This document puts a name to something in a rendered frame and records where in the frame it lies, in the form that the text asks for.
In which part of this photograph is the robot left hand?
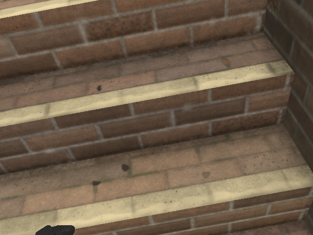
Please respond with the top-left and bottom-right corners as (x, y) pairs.
(35, 225), (75, 235)

